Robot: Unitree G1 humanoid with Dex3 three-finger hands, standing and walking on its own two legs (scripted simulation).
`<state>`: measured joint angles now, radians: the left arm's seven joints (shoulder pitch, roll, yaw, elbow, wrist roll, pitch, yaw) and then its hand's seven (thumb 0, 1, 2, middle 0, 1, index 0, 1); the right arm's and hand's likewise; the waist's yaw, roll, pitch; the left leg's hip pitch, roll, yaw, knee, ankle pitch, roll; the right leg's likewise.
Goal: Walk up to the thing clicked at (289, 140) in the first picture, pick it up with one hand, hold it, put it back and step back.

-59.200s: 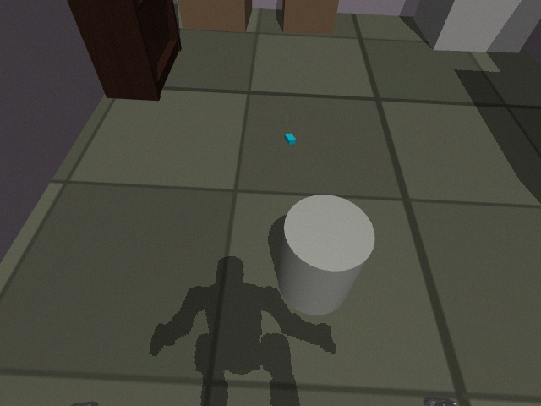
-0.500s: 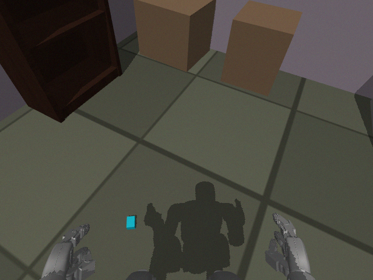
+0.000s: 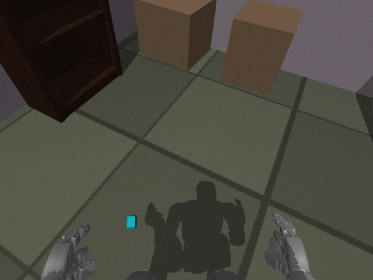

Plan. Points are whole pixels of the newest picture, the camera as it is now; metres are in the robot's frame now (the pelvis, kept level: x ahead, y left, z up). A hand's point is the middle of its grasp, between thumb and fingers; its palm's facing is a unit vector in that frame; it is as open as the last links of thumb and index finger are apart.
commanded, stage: home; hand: left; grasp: from above
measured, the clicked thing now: (131, 222) +0.47 +0.22 -0.70
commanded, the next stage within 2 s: stand in 0.58 s
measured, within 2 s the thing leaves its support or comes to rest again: neither
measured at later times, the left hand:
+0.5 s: hand (92, 268) +0.16 +0.18 -0.04, palm faces +0.04 -0.98 -0.20, open 7.4 cm
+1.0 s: hand out of the picture +0.10 +0.24 -0.11, palm faces +0.04 -0.94 -0.34, open 7.4 cm
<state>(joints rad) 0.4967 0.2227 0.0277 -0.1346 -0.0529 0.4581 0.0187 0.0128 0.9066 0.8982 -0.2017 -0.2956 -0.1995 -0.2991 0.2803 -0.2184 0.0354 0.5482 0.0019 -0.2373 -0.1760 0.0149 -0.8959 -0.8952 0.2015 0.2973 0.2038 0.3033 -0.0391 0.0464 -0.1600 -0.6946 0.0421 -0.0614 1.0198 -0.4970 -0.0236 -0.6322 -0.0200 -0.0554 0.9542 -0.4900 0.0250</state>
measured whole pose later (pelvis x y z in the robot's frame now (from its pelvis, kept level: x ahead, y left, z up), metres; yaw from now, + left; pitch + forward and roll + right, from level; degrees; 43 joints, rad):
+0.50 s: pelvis -0.01 +0.00 +0.00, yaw +0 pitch +10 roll -3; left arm 0.50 0.22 0.03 -0.13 -0.06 0.46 0.02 0.01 0.91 0.90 -0.20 -0.30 -0.20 -0.30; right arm 0.29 -0.22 0.03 0.54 0.00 -0.24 -0.18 0.01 -0.90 -0.90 0.20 0.30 0.20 0.30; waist -0.04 0.05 -0.16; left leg -0.70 0.04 -0.06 1.02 -0.49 -0.02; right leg -0.64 -0.02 -0.06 0.96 -0.48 0.02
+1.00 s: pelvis -0.01 +0.01 +0.03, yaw +0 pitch +0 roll +0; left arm 0.22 0.30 0.05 0.77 0.04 0.05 0.03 0.01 0.91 0.90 -0.20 -0.30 -0.20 -0.30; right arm 0.19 -0.30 -0.05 0.90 -0.06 -0.03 -0.01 0.01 -0.90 -0.89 0.20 0.30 0.20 0.30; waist 0.02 -0.01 0.04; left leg -0.38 0.00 -0.02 0.75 -0.37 0.00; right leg -0.34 -0.07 -0.02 0.74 -0.40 0.04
